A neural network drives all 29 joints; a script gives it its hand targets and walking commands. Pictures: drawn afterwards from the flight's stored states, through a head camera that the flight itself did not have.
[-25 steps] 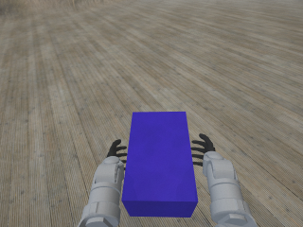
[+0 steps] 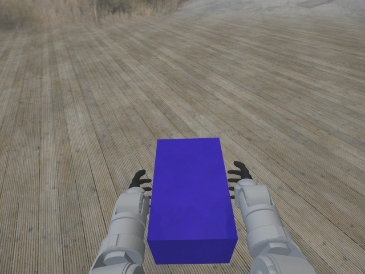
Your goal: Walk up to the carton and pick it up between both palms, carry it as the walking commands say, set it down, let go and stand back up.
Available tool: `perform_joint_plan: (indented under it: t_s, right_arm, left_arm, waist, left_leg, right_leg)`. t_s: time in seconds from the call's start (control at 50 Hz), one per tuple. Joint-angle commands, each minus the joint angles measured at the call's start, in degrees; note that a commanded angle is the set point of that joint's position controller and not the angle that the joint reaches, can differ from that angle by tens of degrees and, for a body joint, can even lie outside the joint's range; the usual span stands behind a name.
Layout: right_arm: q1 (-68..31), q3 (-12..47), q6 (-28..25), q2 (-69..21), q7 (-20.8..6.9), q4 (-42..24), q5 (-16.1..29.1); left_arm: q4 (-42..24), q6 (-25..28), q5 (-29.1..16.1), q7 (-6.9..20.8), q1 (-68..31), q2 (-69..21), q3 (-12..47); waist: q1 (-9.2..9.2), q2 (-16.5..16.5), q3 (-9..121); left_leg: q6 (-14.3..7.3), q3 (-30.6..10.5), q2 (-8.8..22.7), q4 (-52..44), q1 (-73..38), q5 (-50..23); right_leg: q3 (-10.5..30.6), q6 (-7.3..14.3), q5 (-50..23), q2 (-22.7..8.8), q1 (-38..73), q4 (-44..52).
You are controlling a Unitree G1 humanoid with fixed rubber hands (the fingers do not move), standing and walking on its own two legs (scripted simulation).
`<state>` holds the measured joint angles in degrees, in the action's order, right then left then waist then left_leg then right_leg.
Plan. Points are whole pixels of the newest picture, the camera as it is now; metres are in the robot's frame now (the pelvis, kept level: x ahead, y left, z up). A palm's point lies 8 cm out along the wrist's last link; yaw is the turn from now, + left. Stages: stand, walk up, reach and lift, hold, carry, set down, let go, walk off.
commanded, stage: reach and lift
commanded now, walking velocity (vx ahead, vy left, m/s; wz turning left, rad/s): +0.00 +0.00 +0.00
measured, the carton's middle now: (190, 195) +0.36 +0.00 -0.02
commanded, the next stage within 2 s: hold in 0.32 s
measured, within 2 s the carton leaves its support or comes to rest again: neither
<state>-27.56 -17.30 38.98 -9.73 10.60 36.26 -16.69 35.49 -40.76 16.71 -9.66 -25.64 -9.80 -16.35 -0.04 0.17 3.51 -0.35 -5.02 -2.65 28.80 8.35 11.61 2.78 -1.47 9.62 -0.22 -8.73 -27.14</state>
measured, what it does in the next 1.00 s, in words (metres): stands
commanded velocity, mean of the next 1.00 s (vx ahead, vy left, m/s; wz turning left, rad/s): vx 0.00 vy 0.00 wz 0.00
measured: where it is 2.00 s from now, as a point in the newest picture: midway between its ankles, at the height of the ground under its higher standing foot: outside the picture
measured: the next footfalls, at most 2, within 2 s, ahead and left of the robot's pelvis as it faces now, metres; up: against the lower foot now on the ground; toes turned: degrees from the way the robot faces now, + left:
none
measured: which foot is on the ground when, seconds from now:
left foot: down 0.00-1.00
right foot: down 0.00-1.00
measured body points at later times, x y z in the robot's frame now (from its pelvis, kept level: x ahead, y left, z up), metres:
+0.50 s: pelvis +0.04 -0.02 +0.01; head -0.03 -0.02 +0.45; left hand +0.35 +0.11 +0.05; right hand +0.35 -0.16 +0.07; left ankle +0.05 +0.11 -0.73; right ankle +0.06 -0.14 -0.74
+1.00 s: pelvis +0.01 -0.01 +0.00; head -0.06 -0.02 +0.44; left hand +0.32 +0.13 +0.04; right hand +0.32 -0.15 +0.03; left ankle +0.05 +0.11 -0.74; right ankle +0.06 -0.14 -0.74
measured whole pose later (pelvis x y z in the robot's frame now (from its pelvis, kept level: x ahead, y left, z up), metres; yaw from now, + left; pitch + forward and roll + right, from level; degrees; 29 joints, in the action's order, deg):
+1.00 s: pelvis +0.01 -0.01 +0.00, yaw +0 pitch -8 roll +0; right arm -22.5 -17.2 39.3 -10.0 6.3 30.8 -16.8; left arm 32.2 -42.7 16.0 -8.6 -23.5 -9.5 -14.0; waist 0.1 1.9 2.4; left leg 0.2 -5.6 -2.0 28.5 7.9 12.2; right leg 2.8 -0.5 10.3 0.7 -8.3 -27.0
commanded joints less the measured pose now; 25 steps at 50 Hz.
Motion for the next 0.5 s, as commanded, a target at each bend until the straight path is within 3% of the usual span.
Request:
perform_joint_plan:
  t_s: [0.0, 0.02, 0.08, 0.12, 0.14, 0.16, 0.18, 0.2, 0.22, 0.24, 0.26, 0.28, 0.3, 0.34, 0.36, 0.38, 0.4, 0.42, 0.44, 0.46, 0.48]
  right_arm:
    - [-49.8, 15.8, -5.8, -58.3, -28.1, 2.2, 13.3]
    - [-49.1, 14.5, -6.1, -59.2, -28.2, 3.8, 12.9]
    - [-41.1, 15.0, -4.8, -60.2, -28.1, 5.8, 11.7]
    - [-38.3, 18.5, -4.0, -62.7, -27.2, 1.7, 13.7]
    - [-35.8, 20.7, -3.6, -63.2, -27.2, -2.5, 14.5]
    - [-32.9, 23.6, -2.7, -65.2, -27.0, -3.5, 15.9]
    - [-29.5, 25.5, -2.2, -65.7, -26.7, -5.2, 16.6]
    - [-32.2, 28.5, -2.2, -67.6, -26.7, -8.2, 18.2]
    - [-34.9, 31.5, -2.0, -68.1, -26.3, -12.7, 19.5]
    - [-32.1, 32.7, -1.3, -68.6, -26.1, -12.4, 19.6]
    - [-27.8, 33.3, -0.3, -68.6, -25.5, -12.1, 19.2]
    - [-27.6, 35.6, 0.7, -69.5, -25.4, -13.6, 20.0]
    - [-27.4, 38.8, 0.5, -69.8, -24.9, -18.0, 22.0]
    - [-24.5, 41.6, 1.9, -70.3, -24.5, -20.2, 22.4]
    - [-25.8, 41.9, 2.3, -69.0, -24.3, -21.3, 22.7]
    - [-23.6, 42.7, 2.9, -68.5, -24.3, -21.6, 22.2]
    - [-22.7, 41.2, 2.9, -67.6, -24.4, -20.8, 21.8]
    - [-19.3, 40.3, 3.5, -67.9, -24.5, -17.6, 20.8]
    - [-18.8, 38.4, 3.9, -67.0, -24.6, -17.4, 20.2]
    - [-17.0, 37.6, 4.1, -66.1, -24.7, -16.9, 19.6]
    - [-15.0, 36.8, 4.1, -66.6, -24.7, -15.6, 19.4]
  left_arm:
    - [3.4, 8.2, -14.5, 26.4, -55.1, -62.3, 19.1]
    - [0.9, 9.1, -15.6, 26.5, -59.6, -61.7, 19.5]
    - [2.0, 9.2, -13.3, 26.2, -50.6, -60.0, 16.4]
    - [-1.5, 8.3, -15.5, 26.7, -47.3, -60.4, 18.5]
    - [-6.9, 8.2, -16.9, 26.5, -45.8, -60.7, 21.1]
    - [-8.5, 7.6, -18.3, 26.4, -43.3, -60.4, 22.4]
    - [-10.4, 7.3, -19.0, 26.5, -41.7, -59.5, 24.1]
    - [-14.1, 7.4, -20.6, 26.7, -42.5, -59.1, 25.4]
    - [-15.9, 7.3, -21.1, 27.1, -40.8, -58.8, 27.1]
    - [-14.8, 6.4, -20.4, 27.1, -37.1, -56.8, 26.4]
    - [-17.6, 5.2, -21.0, 27.2, -35.7, -57.0, 29.0]
    - [-18.4, 4.9, -20.9, 27.3, -33.6, -55.7, 28.7]
    - [-19.5, 4.4, -21.5, 27.2, -30.5, -57.1, 30.3]
    - [-19.7, 2.8, -20.5, 27.4, -24.2, -55.0, 30.0]
    - [-17.7, 1.8, -19.4, 27.5, -22.3, -54.7, 28.7]
    - [-18.4, 1.5, -20.3, 27.4, -21.9, -55.9, 30.1]
    - [-21.5, 1.4, -20.1, 27.2, -24.1, -55.0, 31.6]
    - [-23.2, 0.9, -19.9, 26.9, -26.2, -53.7, 32.5]
    - [-22.6, 0.2, -18.7, 26.8, -24.0, -53.2, 31.5]
    - [-24.5, 0.0, -19.7, 27.0, -26.2, -53.6, 33.3]
    - [-28.2, 0.3, -20.3, 26.7, -29.0, -53.9, 35.2]
  waist:
    - [-3.5, 5.3, 9.5]
    - [-3.6, 6.0, 8.8]
    - [-1.33, 2.3, 10.9]
    - [-0.64, 0.2, 17.0]
    - [-0.15, -0.1, 23.1]
    - [0.28, -3.9, 25.2]
    - [0.8, -4.7, 27.3]
    - [1.3, -7.2, 29.8]
    - [2.31, -9.7, 34.1]
    - [4.42, -9.4, 30.6]
    - [3.02, -7.5, 31.9]
    - [3.95, -10.8, 31.5]
    - [4.2, -8.4, 33.9]
    - [5.89, -10.9, 31.3]
    - [6.43, -8.4, 28.4]
    - [5.26, -8.8, 27.4]
    - [5.56, -5.5, 25.6]
    - [4.71, -5.4, 23.5]
    - [4.24, -2.9, 21.8]
    - [3.18, -3.3, 21.3]
    - [1.94, -0.3, 22.9]
  left_leg:
    - [-0.9, -3.7, 3.9, -13.7, 12.9, 28.4]
    - [-0.6, -2.4, 3.1, -13.4, 13.2, 27.4]
    - [-0.4, -1.7, 2.8, -12.6, 10.5, 17.5]
    - [0.1, 1.1, -0.1, -9.6, 3.8, 2.0]
    - [0.7, 1.1, -0.9, -8.1, -0.8, -6.7]
    - [0.2, 0.9, -0.9, -7.8, -3.7, -10.7]
    - [0.2, 1.0, -1.2, -7.1, -5.0, -14.9]
    - [-0.4, 1.0, -1.6, -6.7, -6.1, -13.9]
    - [-0.8, 1.1, -1.8, -5.9, -7.8, -17.5]
    - [-0.9, 1.7, -2.5, -6.3, -7.0, -16.5]
    - [-0.4, 2.1, -3.5, -6.3, -7.3, -19.2]
    - [-0.8, 1.8, -3.2, -6.6, -6.8, -19.9]
    - [-0.7, 1.9, -3.9, -6.4, -6.0, -21.9]
    - [-1.2, 1.9, -4.5, -7.3, -5.9, -21.7]
    - [-1.3, 2.1, -4.6, -7.9, -3.9, -19.5]
    - [-1.5, 1.9, -4.3, -8.0, -6.5, -19.7]
    - [-1.0, 2.2, -4.2, -7.9, -7.7, -20.1]
    - [-0.6, 2.1, -4.5, -8.2, -7.6, -18.0]
    - [-0.6, 1.9, -4.2, -8.7, -8.1, -17.7]
    - [-0.4, 1.8, -4.0, -8.5, -7.9, -17.4]
    - [0.0, 2.1, -4.4, -8.3, -8.4, -18.2]
  right_leg:
    - [-3.1, 0.6, 11.6, 6.6, 10.8, -1.4]
    - [-2.5, 0.8, 11.4, 6.3, 9.8, -1.1]
    - [-1.5, 0.9, 7.6, 5.3, 8.8, 1.3]
    - [-0.2, 1.0, 0.7, 4.4, 8.5, 4.1]
    - [-0.1, 1.0, -6.9, 5.1, 10.0, 3.6]
    - [0.0, 0.5, -9.8, 5.3, 11.5, 4.3]
    - [0.5, 0.3, -14.0, 5.5, 12.2, 4.2]
    - [1.1, -0.5, -13.8, 4.8, 12.6, 4.5]
    - [1.2, -1.2, -17.4, 5.0, 13.0, 4.1]
    - [2.1, -1.9, -18.8, 4.3, 12.6, 4.8]
    - [2.8, -2.0, -25.8, 4.0, 14.9, 5.1]
    - [3.0, -2.8, -28.3, 4.4, 15.3, 4.1]
    - [3.6, -2.9, -34.4, 3.9, 19.0, 3.2]
    - [4.6, -3.6, -38.8, 3.3, 20.5, 3.8]
    - [5.1, -3.4, -37.0, 2.5, 20.7, 4.6]
    - [4.3, -3.2, -33.9, 3.3, 18.1, 4.7]
    - [3.9, -2.5, -30.0, 4.2, 14.8, 5.2]
    - [3.8, -2.2, -28.0, 4.1, 14.3, 5.8]
    - [3.7, -1.6, -26.0, 4.3, 13.3, 6.2]
    - [3.0, -1.5, -24.6, 4.8, 13.5, 5.9]
    - [2.9, -1.0, -24.6, 5.0, 14.2, 5.8]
